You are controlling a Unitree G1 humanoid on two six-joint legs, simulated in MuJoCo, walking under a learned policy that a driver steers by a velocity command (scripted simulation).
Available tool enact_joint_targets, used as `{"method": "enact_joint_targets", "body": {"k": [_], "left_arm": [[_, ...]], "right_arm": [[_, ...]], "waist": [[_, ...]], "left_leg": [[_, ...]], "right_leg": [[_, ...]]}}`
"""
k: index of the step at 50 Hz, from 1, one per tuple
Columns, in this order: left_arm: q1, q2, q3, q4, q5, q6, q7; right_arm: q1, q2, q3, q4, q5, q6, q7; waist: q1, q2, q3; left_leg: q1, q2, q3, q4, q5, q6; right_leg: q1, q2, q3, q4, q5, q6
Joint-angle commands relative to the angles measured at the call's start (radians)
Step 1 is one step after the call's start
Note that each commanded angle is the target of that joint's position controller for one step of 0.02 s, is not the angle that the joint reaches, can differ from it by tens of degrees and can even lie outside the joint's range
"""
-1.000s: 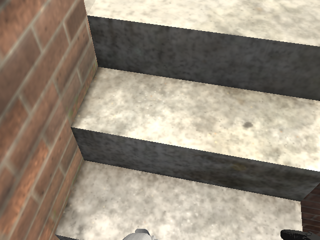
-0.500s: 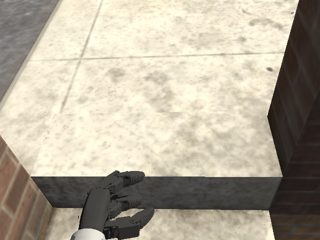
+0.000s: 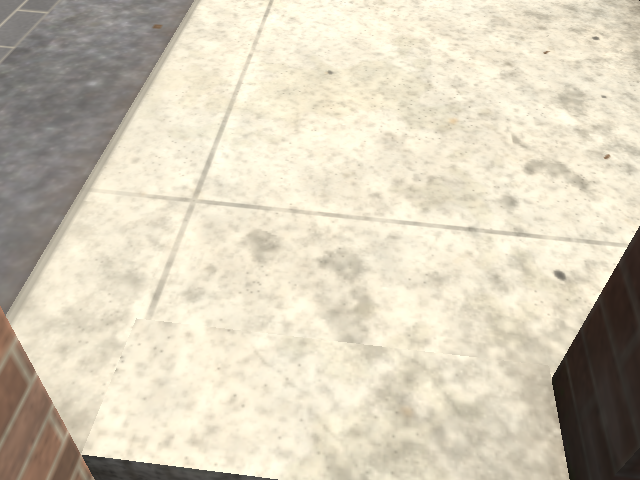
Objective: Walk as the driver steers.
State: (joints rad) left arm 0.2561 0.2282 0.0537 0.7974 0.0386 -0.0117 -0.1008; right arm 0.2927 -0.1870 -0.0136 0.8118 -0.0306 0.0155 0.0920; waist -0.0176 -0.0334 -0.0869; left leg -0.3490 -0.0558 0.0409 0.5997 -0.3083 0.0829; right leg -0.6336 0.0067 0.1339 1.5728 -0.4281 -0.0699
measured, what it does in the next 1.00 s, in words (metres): steps on the spot: right foot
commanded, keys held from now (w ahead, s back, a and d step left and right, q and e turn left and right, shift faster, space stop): shift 1.00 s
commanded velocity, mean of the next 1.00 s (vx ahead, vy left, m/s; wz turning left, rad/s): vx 0.01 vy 0.00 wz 0.00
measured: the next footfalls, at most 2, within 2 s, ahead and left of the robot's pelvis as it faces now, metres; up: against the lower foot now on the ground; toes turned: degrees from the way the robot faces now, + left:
right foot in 0.28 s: -0.02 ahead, -0.16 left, +0.00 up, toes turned -4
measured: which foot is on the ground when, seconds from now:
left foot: down 0.00-1.00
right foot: up 0.00-0.26, down 0.28-1.00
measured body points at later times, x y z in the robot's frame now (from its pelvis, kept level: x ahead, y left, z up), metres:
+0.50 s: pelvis +0.01 -0.01 +0.00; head +0.00 -0.01 +0.45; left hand +0.11 +0.19 -0.14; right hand +0.19 -0.22 -0.11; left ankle +0.01 +0.08 -0.73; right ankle -0.06 -0.15 -0.73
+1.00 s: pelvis -0.03 -0.04 +0.01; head -0.03 -0.03 +0.46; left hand +0.00 +0.19 -0.14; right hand +0.03 -0.30 -0.12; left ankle +0.01 +0.08 -0.73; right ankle -0.06 -0.15 -0.73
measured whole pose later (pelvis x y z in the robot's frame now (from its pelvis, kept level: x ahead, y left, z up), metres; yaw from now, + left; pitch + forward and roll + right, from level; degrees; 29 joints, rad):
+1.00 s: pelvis -0.03 -0.04 +0.01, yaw +0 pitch -1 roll -2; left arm 0.35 0.15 0.02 0.88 0.04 -0.03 0.05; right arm 0.31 -0.24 -0.03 0.85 -0.01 0.01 -0.09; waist 0.01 0.03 0.01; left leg -0.31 0.04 -0.01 0.54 -0.22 0.01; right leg -0.15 0.02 -0.07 0.43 -0.27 -0.01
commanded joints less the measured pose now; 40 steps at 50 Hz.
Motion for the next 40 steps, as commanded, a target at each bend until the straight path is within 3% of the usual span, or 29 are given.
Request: {"method": "enact_joint_targets", "body": {"k": [1, 2, 3, 4, 5, 6, 9, 11, 12, 13, 14, 15, 16, 19, 20, 21, 24, 25, 27, 28, 31, 32, 33, 35, 37, 40], "left_arm": [[-0.072, -0.003, -0.003, -0.091, -0.027, -0.017, 0.033], [-0.05, -0.005, -0.007, -0.075, -0.037, -0.006, 0.044], [-0.005, 0.026, 0.005, -0.041, -0.038, 0.002, 0.05], [0.04, 0.074, 0.021, -0.01, -0.033, 0.01, 0.053], [0.048, 0.089, 0.028, 0.001, -0.013, 0.017, 0.051], [0.019, 0.099, 0.025, -0.01, -0.003, 0.017, 0.057], [-0.057, 0.066, 0.015, -0.02, 0.0, 0.015, 0.07], [-0.054, 0.008, -0.002, -0.008, -0.001, 0.002, 0.054], [-0.052, -0.011, -0.008, 0.009, -0.011, -0.007, 0.041], [-0.053, -0.036, -0.023, 0.024, -0.032, -0.023, 0.029], [-0.125, -0.026, -0.027, 0.01, -0.045, -0.042, 0.031], [-0.156, 0.018, -0.027, 0.002, -0.039, -0.06, 0.039], [-0.141, 0.028, -0.037, 0.018, -0.037, -0.066, 0.037], [-0.148, -0.006, -0.051, 0.038, -0.024, -0.066, 0.018], [-0.12, -0.002, -0.049, 0.053, -0.022, -0.063, 0.012], [-0.118, 0.01, -0.049, 0.06, -0.017, -0.057, 0.009], [-0.095, 0.025, -0.041, 0.11, -0.01, -0.038, 0.011], [-0.079, 0.042, -0.035, 0.122, -0.017, -0.046, 0.018], [-0.08, 0.033, -0.036, 0.14, -0.018, -0.048, 0.018], [-0.066, 0.023, -0.038, 0.162, -0.012, -0.048, 0.017], [-0.038, 0.015, -0.03, 0.203, -0.016, -0.041, 0.017], [0.009, 0.016, -0.02, 0.115, -0.027, -0.06, 0.107], [-0.011, 0.018, -0.024, 0.128, -0.022, -0.062, 0.143], [-0.002, 0.014, -0.024, 0.099, -0.019, -0.057, 0.163], [0.038, 0.011, -0.02, 0.086, -0.007, -0.05, 0.167], [0.064, 0.01, -0.019, 0.064, -0.001, -0.038, 0.171]], "right_arm": [[-0.168, -0.012, 0.034, -0.077, -0.006, -0.093, 0.007], [-0.216, -0.006, 0.044, -0.088, -0.011, -0.111, 0.007], [-0.258, -0.019, 0.045, -0.119, 0.003, -0.123, 0.018], [-0.31, 0.001, 0.053, -0.159, 0.03, -0.134, 0.027], [-0.36, -0.021, 0.046, -0.183, 0.039, -0.143, 0.03], [-0.349, -0.038, 0.036, -0.188, 0.049, -0.152, 0.025], [-0.281, -0.043, 0.031, -0.171, 0.061, -0.162, 0.002], [-0.249, -0.07, 0.022, -0.144, 0.068, -0.142, 0.009], [-0.213, -0.068, 0.02, -0.12, 0.081, -0.129, 0.021], [-0.182, -0.078, 0.018, -0.088, 0.096, -0.113, 0.036], [-0.123, -0.117, -0.004, -0.072, 0.093, -0.099, 0.033], [-0.067, -0.128, -0.014, -0.07, 0.068, -0.093, 0.034], [-0.045, -0.108, -0.013, -0.067, 0.045, -0.075, 0.035], [-0.151, -0.081, -0.009, -0.087, 0.03, -0.056, 0.018], [-0.165, -0.057, 0.0, -0.066, 0.026, -0.053, 0.025], [-0.169, -0.063, -0.004, -0.062, 0.021, -0.055, 0.02], [-0.228, -0.067, -0.004, -0.049, 0.028, -0.064, 0.013], [-0.224, -0.064, -0.012, -0.03, 0.025, -0.061, 0.01], [-0.204, -0.075, -0.017, 0.007, 0.024, -0.057, 0.008], [-0.196, -0.069, -0.018, 0.016, 0.02, -0.057, 0.008], [-0.172, -0.055, -0.016, 0.066, 0.022, -0.052, 0.011], [-0.135, -0.13, -0.029, 0.016, 0.024, -0.06, -0.107], [-0.119, -0.116, -0.021, 0.035, 0.023, -0.059, -0.146], [-0.095, -0.117, -0.018, 0.027, 0.024, -0.051, -0.168], [-0.06, -0.125, -0.018, 0.034, 0.034, -0.043, -0.171], [-0.025, -0.124, -0.018, 0.031, 0.027, -0.03, -0.177]], "waist": [[0.07, 0.067, 0.025], [0.092, 0.057, 0.038], [0.106, 0.06, 0.032], [0.123, 0.04, -0.016], [0.144, 0.064, -0.028], [0.136, 0.089, -0.051], [0.106, 0.096, -0.092], [0.1, 0.108, -0.067], [0.092, 0.097, -0.049], [0.101, 0.062, -0.018], [0.058, 0.111, -0.023], [-0.002, 0.072, -0.086], [-0.042, 0.033, -0.121], [-0.008, -0.007, -0.05], [0.016, -0.025, -0.019], [0.013, -0.029, -0.018], [0.039, -0.014, 0.004], [0.025, 0.028, -0.004], [0.024, 0.007, 0.005], [0.025, 0.004, 0.007], [0.031, 0.011, 0.034], [0.041, 0.039, 0.087], [0.025, 0.01, 0.086], [0.021, 0.006, 0.065], [0.029, 0.028, 0.06], [0.021, 0.021, 0.088]], "left_leg": [[-0.078, 0.267, -0.337, -0.285, -0.048, 0.148], [-0.126, 0.249, -0.316, -0.29, -0.048, 0.132], [-0.156, 0.23, -0.28, -0.278, 0.032, 0.125], [-0.154, 0.222, -0.251, -0.251, 0.11, 0.125], [-0.172, 0.217, -0.237, -0.241, 0.231, 0.13], [-0.145, 0.216, -0.218, -0.192, 0.396, 0.114], [0.065, 0.266, -0.233, -0.075, 0.903, 0.121], [0.121, 0.271, -0.232, -0.052, 1.061, 0.097], [0.159, 0.265, -0.241, -0.037, 1.111, 0.071], [0.204, 0.239, -0.236, -0.009, 1.128, 0.011], [0.3, 0.213, -0.227, -0.006, 1.091, -0.06], [0.403, 0.178, -0.196, 0.013, 1.057, -0.118], [0.453, 0.138, -0.166, 0.019, 0.926, -0.134], [0.305, 0.113, -0.131, -0.024, 0.579, -0.087], [0.222, 0.105, -0.133, -0.045, 0.444, -0.041], [0.169, 0.094, -0.122, -0.068, 0.396, -0.019], [0.148, 0.079, -0.1, -0.097, 0.342, -0.02], [0.142, 0.072, -0.09, -0.092, 0.365, -0.023], [0.116, 0.07, -0.084, -0.103, 0.353, -0.02], [0.107, 0.069, -0.086, -0.117, 0.318, -0.016], [0.081, 0.063, -0.086, -0.144, 0.239, -0.007], [0.05, 0.155, -0.16, -0.152, 0.301, -0.006], [0.047, 0.158, -0.169, -0.16, 0.278, -0.012], [0.054, 0.158, -0.172, -0.157, 0.205, -0.012], [0.05, 0.159, -0.158, -0.153, 0.155, -0.007], [0.041, 0.167, -0.155, -0.148, 0.094, -0.006]], "right_leg": [[-0.25, 0.002, 0.035, 0.38, 0.054, 0.032], [-0.219, -0.001, 0.053, 0.36, 0.117, 0.05], [-0.173, -0.022, 0.04, 0.328, 0.165, 0.081], [-0.099, -0.05, 0.03, 0.215, 0.212, 0.115], [-0.032, -0.065, -0.018, 0.189, 0.197, 0.138], [-0.011, -0.095, -0.055, 0.123, 0.159, 0.177], [0.038, -0.141, -0.075, -0.187, 0.069, 0.239], [0.161, -0.152, -0.117, -0.508, 0.048, 0.241], [0.223, -0.15, -0.139, -0.677, 0.124, 0.24], [0.245, -0.152, -0.159, -0.9, 0.341, 0.21], [0.211, -0.127, -0.164, -1.009, 0.393, 0.175], [0.186, -0.12, -0.129, -0.924, 0.489, 0.124], [0.178, -0.127, -0.124, -0.919, 0.492, 0.086], [0.228, -0.148, -0.119, -0.97, 0.358, 0.065], [0.293, -0.149, -0.114, -1.018, 0.36, 0.064], [0.361, -0.147, -0.121, -1.021, 0.393, 0.059], [0.365, -0.133, -0.14, -1.068, 0.319, 0.045], [0.378, -0.112, -0.146, -1.059, 0.288, 0.031], [0.408, -0.108, -0.149, -1.075, 0.314, 0.021], [0.42, -0.104, -0.146, -1.088, 0.293, 0.019], [0.446, -0.091, -0.155, -1.128, 0.271, 0.012], [0.464, -0.152, -0.095, -1.175, 0.457, 0.002], [0.491, -0.149, -0.093, -1.176, 0.49, 0.001], [0.513, -0.142, -0.095, -1.185, 0.482, -0.01], [0.524, -0.142, -0.099, -1.204, 0.446, -0.022], [0.495, -0.136, -0.097, -1.218, 0.397, -0.032]]}}
Over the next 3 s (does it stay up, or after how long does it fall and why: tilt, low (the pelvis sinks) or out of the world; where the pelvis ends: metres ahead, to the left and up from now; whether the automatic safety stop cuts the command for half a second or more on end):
stays up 0.55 0.02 0.36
